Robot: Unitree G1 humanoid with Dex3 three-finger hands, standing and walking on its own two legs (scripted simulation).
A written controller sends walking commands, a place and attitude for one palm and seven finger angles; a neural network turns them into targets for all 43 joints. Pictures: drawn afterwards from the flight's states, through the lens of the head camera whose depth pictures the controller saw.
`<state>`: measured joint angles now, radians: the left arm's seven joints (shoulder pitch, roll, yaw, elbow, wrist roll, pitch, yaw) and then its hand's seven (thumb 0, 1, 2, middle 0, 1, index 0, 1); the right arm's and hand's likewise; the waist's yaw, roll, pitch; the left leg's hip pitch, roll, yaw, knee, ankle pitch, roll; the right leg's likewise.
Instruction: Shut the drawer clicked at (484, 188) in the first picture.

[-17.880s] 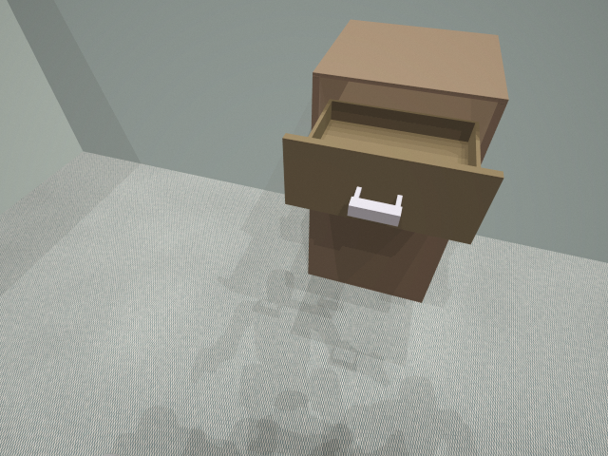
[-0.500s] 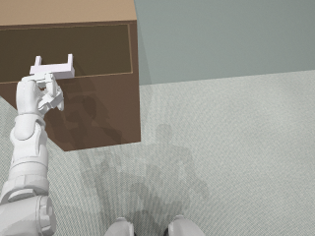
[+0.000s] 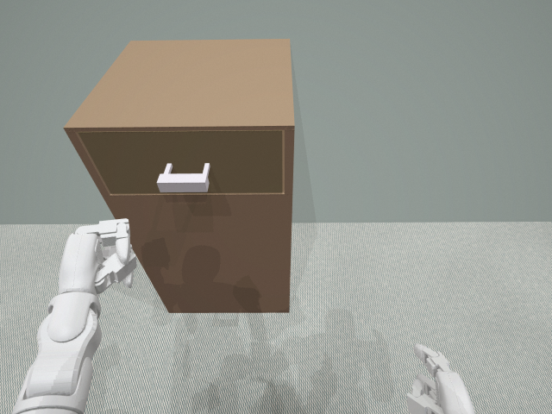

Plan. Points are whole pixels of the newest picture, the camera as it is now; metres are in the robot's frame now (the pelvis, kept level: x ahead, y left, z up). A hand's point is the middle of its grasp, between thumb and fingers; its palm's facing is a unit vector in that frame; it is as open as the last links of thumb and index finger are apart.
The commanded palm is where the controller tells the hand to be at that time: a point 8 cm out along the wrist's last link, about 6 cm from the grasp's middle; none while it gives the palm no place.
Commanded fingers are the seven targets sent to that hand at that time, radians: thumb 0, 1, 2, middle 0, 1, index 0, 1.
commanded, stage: draw the hand back to the body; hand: left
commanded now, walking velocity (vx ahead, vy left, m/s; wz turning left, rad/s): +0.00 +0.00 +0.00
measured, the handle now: (185, 175) +0.58 +0.24 -0.01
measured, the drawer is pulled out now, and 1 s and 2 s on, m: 0.00 0.00 0.00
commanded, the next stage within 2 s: step back with the hand held close in 0.70 s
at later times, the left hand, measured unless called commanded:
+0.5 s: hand (64, 309) +0.19 +0.23 +0.17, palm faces +0.39 -0.84 -0.38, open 3.3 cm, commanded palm +0.13 +0.27 +0.19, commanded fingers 0.00 0.90 0.90 -1.40 -1.60 -1.40 -1.60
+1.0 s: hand (56, 300) +0.19 +0.23 +0.18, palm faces +0.38 -0.81 -0.45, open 3.3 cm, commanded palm +0.13 +0.27 +0.19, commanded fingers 0.00 0.90 0.90 -1.40 -1.60 -1.40 -1.60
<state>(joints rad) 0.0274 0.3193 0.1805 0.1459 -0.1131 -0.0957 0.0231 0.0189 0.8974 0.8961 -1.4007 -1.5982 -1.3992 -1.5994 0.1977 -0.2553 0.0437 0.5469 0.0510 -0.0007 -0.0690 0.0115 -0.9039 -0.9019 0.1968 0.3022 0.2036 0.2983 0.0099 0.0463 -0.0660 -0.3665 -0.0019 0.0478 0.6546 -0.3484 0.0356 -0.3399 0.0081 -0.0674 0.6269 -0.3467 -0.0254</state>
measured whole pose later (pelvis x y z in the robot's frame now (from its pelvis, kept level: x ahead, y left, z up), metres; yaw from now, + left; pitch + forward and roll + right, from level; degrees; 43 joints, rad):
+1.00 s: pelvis +0.00 -0.01 +0.02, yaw -1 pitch -2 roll -1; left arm 0.54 0.35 0.35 -0.44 -0.05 -0.19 0.11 0.02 0.89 0.90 -1.40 -1.60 -1.40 -1.60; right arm 0.18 -0.24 0.01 0.59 0.00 -0.06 -0.05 0.01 -0.90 -0.90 0.20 0.30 0.21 0.30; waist 0.02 0.07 0.02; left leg -0.17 0.02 0.05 0.46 -0.25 0.02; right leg -0.14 0.04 -0.06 0.40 -0.23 -0.04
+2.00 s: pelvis -0.17 +0.00 +0.00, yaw -2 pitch +7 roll -2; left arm 0.63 0.43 0.43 -0.65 -0.04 -0.30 0.13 0.02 0.89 0.90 -1.41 -1.60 -1.40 -1.60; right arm 0.13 -0.18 0.01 0.61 -0.03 -0.13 -0.05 0.01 -0.90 -0.90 0.20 0.30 0.21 0.30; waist 0.03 -0.02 0.02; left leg -0.60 0.04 0.06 0.43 0.05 0.04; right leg -0.09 0.06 0.03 0.39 -0.44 -0.02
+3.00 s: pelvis -0.29 +0.04 +0.01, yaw -1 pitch -2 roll +0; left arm 0.58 0.39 0.34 -0.61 0.00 -0.20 0.15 0.02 0.89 0.90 -1.41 -1.60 -1.40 -1.60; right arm 0.22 -0.18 0.03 0.62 -0.01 -0.16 -0.07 0.02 -0.90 -0.90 0.20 0.30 0.21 0.30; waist 0.00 -0.06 0.05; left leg -0.26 0.00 0.04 0.48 -0.18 0.02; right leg -0.22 -0.03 -0.02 0.51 -0.25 0.02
